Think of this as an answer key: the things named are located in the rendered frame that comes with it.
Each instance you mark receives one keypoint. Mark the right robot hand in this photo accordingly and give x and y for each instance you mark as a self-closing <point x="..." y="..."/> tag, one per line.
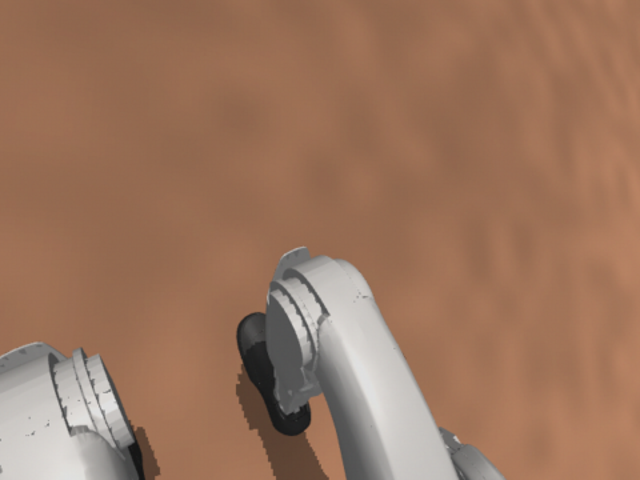
<point x="469" y="462"/>

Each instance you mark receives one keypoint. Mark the left robot foot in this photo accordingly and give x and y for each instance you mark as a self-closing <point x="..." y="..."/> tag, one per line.
<point x="136" y="455"/>

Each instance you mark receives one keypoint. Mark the right robot foot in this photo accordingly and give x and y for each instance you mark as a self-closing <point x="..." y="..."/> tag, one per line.
<point x="251" y="340"/>

